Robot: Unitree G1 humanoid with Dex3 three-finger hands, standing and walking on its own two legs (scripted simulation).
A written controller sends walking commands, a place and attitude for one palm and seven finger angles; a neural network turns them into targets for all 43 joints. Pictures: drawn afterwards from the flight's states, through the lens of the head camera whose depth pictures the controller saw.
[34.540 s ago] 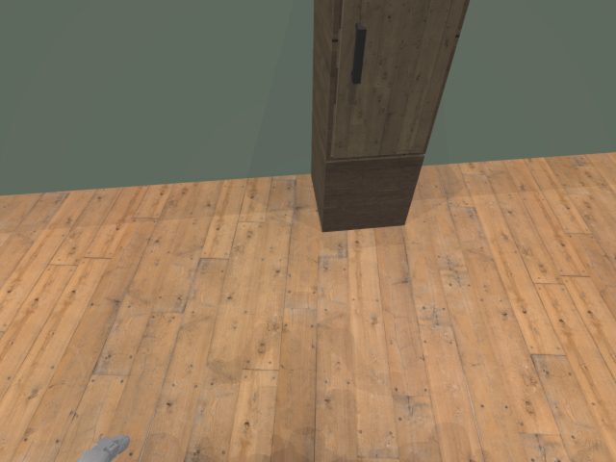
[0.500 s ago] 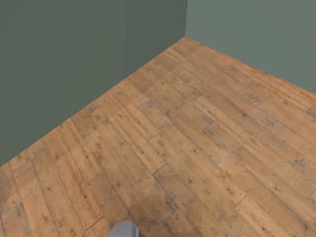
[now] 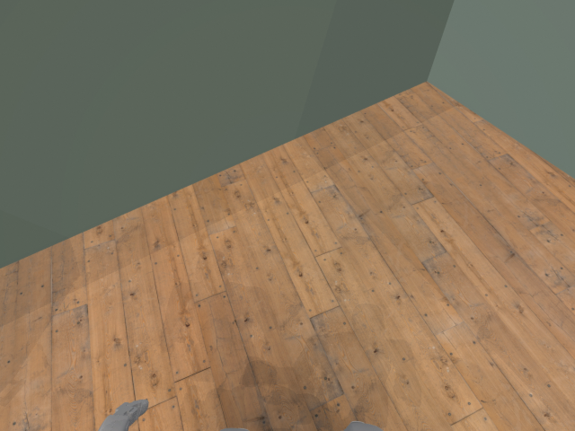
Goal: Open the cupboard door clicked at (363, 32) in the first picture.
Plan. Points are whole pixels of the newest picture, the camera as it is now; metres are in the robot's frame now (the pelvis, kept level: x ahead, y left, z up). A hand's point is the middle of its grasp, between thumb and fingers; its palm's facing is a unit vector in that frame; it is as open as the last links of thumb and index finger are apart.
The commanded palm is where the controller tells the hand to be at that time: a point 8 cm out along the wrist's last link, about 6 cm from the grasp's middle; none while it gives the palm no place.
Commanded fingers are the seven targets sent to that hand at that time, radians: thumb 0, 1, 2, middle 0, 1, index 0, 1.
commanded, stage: turn to face it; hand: left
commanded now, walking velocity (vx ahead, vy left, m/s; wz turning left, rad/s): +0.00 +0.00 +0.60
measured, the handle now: out of the picture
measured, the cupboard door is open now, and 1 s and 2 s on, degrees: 45 45 45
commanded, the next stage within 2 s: none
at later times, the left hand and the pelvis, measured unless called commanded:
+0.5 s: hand out of the picture -0.04 +0.20 -0.18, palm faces +0.38 -0.89 -0.23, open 7.3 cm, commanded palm none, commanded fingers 0.00 0.90 0.90 -0.20 -0.30 -0.20 -0.30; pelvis +0.00 -0.01 -0.01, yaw +21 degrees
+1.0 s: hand out of the picture -0.01 +0.18 -0.14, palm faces +0.55 -0.78 -0.30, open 7.4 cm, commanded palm none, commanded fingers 0.00 0.90 0.90 -0.20 -0.30 -0.20 -0.30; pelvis +0.01 -0.05 +0.00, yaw +37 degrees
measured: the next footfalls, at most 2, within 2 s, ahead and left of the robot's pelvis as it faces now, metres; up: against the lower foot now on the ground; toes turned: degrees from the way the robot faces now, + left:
right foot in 0.04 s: +0.05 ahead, -0.13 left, +0.00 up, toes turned -1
left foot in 0.48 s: +0.00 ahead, +0.11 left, +0.00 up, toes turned +26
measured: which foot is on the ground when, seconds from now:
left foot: down 0.00-0.04, up 0.06-0.46, down 0.48-0.92, up 0.94-1.00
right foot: up 0.00-0.02, down 0.04-0.48, up 0.50-0.90, down 0.92-1.00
